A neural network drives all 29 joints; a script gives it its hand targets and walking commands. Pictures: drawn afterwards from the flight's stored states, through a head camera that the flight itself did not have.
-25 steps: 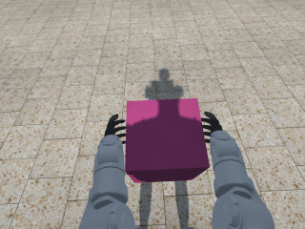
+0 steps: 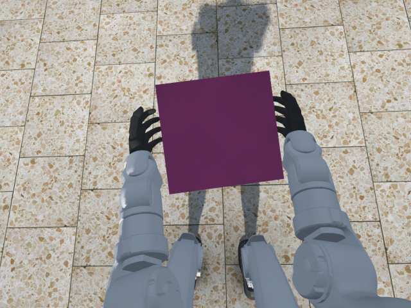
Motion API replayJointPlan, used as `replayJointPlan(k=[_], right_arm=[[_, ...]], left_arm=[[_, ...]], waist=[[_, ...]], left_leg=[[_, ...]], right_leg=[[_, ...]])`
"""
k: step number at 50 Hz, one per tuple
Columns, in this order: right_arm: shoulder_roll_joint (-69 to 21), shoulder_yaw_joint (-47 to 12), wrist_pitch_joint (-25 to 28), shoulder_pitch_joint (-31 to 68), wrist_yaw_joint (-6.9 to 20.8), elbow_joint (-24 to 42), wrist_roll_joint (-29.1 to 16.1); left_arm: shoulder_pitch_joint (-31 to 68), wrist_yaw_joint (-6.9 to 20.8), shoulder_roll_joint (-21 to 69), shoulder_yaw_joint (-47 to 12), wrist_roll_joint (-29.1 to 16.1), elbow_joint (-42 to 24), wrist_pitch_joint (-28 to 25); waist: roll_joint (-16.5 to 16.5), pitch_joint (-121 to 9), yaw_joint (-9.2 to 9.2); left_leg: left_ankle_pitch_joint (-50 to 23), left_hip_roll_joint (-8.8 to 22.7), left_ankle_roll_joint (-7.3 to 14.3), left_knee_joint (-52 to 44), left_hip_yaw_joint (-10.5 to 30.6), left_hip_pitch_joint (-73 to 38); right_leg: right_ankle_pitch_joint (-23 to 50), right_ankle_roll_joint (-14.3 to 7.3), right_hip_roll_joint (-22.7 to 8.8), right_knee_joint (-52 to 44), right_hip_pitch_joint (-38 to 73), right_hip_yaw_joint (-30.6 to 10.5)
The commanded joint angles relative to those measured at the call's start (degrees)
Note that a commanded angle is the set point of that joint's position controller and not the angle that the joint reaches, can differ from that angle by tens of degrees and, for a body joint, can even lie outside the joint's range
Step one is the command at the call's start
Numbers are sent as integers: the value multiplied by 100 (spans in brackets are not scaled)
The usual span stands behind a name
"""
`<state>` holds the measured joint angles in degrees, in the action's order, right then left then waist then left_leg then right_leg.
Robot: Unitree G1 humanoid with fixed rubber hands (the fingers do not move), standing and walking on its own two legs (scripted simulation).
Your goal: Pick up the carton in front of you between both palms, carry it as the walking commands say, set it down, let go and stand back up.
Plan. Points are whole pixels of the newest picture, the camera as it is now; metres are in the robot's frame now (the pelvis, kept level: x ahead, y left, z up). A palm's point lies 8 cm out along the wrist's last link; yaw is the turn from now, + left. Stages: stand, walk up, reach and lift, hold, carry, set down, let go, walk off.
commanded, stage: set down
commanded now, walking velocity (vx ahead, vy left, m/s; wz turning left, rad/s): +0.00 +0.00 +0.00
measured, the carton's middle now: (215, 137) +0.46 +0.02 -0.17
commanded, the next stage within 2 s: none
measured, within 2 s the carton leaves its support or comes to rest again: rests again in 1.68 s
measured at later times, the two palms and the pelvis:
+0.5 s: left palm (160, 155) +0.43 +0.17 -0.22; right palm (272, 132) +0.50 -0.12 -0.23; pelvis -0.03 +0.00 -0.13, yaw +1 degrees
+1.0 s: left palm (171, 158) +0.46 +0.17 -0.38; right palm (259, 131) +0.55 -0.11 -0.39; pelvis -0.04 -0.01 -0.22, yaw +3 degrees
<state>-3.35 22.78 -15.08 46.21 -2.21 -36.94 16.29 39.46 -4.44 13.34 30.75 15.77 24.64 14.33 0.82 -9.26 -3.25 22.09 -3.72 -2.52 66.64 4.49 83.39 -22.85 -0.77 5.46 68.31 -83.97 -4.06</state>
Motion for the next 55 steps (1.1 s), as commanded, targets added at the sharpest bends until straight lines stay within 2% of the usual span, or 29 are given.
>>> replayJointPlan(k=[1, 10, 17, 32, 39, 51, 53, 55], right_arm=[[-5268, -2921, 63, 2897, 1627, -597, -577], [-4772, -2753, 171, 3788, 1438, -889, -701], [-4417, -2801, 125, 4576, 1339, -1039, -885], [-3578, -2482, 79, 5878, 1283, -1790, -981], [-3156, -2559, 93, 6404, 1265, -2015, -1139], [-2393, -3060, 246, 7257, 1190, -2267, -1725], [-2293, -3174, 289, 7417, 1170, -2234, -1860], [-2325, -3308, 351, 7659, 1168, -2066, -2037]], left_arm=[[3255, 1637, 4695, -3383, -541, 866, 118], [4201, 1350, 4442, -3159, -717, 873, 50], [4987, 1108, 4262, -3088, -892, 798, 112], [6460, 867, 3672, -2394, -900, 876, 166], [6988, 794, 3352, -2240, -1034, 841, 149], [7700, 599, 2629, -2243, -1475, 833, -30], [7827, 567, 2538, -2289, -1574, 775, -65], [7974, 540, 2569, -2416, -1687, 704, -111]], waist=[[390, -4562, -106], [368, -5263, -143], [488, -5705, -185], [725, -5408, -365], [838, -5346, -457], [1076, -5019, -712], [1097, -5123, -741], [977, -5224, -712]], left_leg=[[-1565, -488, 28, 7, -584, -1625], [-1504, -557, -106, 999, -693, -942], [-1254, -603, -171, 1680, -802, -558], [-850, -584, -169, 2881, -1014, 420], [-903, -541, -185, 3440, -1097, 759], [-1255, -433, -212, 4338, -1178, 1104], [-1371, -421, -213, 4466, -1194, 1068], [-1552, -424, -182, 4592, -1199, 852]], right_leg=[[1826, 171, 273, -327, 2556, 184], [1634, 181, 376, 688, 1615, 269], [1322, 183, 416, 1383, 1148, 363], [851, 144, 357, 2544, 149, 429], [960, 138, 294, 3112, 61, 424], [1509, 129, 164, 4110, 257, 320], [1672, 120, 145, 4265, 383, 302], [1754, 111, 168, 4350, 207, 305]])
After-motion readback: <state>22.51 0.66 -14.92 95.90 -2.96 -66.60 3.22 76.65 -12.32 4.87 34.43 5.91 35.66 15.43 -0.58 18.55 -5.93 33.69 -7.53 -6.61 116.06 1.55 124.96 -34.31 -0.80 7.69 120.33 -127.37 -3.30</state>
